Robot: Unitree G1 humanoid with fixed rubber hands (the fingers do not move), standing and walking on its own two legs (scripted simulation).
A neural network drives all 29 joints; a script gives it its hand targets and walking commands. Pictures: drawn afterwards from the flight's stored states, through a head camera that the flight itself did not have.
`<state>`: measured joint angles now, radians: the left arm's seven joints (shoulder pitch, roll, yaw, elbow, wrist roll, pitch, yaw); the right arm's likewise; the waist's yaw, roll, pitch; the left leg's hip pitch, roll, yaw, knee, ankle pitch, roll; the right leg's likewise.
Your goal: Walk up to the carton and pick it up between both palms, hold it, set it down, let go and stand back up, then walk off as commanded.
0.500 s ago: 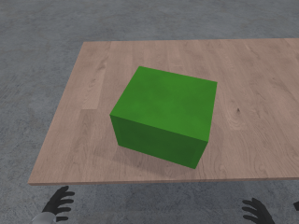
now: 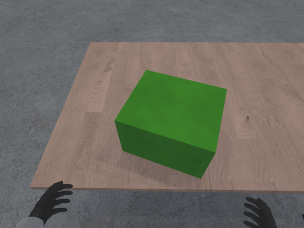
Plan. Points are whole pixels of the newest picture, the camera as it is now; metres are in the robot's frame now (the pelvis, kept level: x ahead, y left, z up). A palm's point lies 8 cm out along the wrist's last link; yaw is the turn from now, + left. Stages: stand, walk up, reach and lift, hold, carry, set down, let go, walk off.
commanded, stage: reach and lift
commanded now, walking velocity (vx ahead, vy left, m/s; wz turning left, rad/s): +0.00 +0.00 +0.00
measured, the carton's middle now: (172, 121) +0.43 -0.01 +0.00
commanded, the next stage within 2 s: none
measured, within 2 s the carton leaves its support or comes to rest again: neither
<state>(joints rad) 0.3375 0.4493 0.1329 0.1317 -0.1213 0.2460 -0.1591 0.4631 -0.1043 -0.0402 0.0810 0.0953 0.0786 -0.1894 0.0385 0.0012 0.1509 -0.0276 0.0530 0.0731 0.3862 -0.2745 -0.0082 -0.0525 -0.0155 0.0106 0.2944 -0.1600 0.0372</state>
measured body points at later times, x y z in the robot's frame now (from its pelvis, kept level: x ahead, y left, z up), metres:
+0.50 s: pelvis +0.01 +0.02 +0.00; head +0.03 +0.05 +0.44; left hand +0.17 +0.31 +0.01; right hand +0.14 -0.19 +0.01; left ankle -0.04 +0.11 -0.75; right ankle +0.01 -0.15 -0.75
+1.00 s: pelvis +0.00 +0.02 -0.01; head +0.02 +0.05 +0.44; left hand +0.20 +0.30 +0.03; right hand +0.17 -0.18 +0.03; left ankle -0.04 +0.11 -0.75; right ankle +0.01 -0.15 -0.75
